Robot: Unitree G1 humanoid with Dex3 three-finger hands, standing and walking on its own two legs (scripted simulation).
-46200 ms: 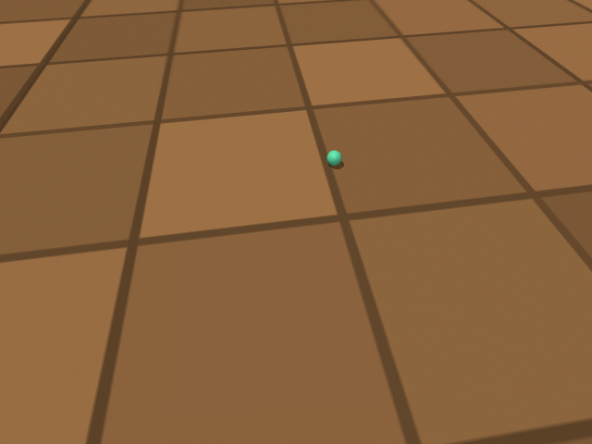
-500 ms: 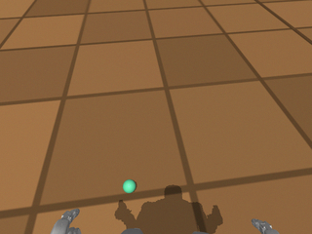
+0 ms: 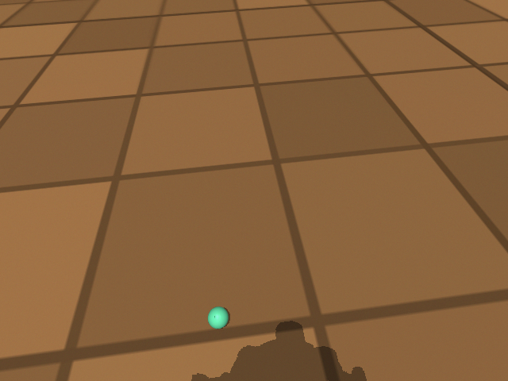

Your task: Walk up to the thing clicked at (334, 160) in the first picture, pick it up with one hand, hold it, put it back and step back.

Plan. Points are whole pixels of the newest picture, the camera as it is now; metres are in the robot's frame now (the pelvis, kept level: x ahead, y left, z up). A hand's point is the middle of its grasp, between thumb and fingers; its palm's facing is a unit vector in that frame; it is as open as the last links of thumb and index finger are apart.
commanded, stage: stand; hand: left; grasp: from above
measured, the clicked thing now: (218, 317) +0.48 +0.21 -0.73
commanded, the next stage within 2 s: step back in 1.76 s
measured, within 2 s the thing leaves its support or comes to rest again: neither
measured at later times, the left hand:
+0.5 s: hand out of the picture +0.05 +0.23 -0.16, palm faces +0.01 -0.94 -0.33, open 7.4 cm
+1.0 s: hand out of the picture +0.09 +0.23 -0.15, palm faces +0.01 -0.94 -0.34, open 7.4 cm
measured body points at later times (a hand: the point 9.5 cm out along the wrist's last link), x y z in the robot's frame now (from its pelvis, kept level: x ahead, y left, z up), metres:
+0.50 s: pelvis +0.00 -0.01 +0.00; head +0.00 -0.01 +0.45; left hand +0.05 +0.28 -0.13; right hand +0.05 -0.30 -0.14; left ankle +0.03 +0.12 -0.74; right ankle +0.02 -0.14 -0.74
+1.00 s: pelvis +0.02 -0.01 +0.01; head +0.02 -0.01 +0.46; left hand +0.09 +0.28 -0.13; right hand +0.09 -0.30 -0.13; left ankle +0.03 +0.12 -0.74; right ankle +0.02 -0.14 -0.74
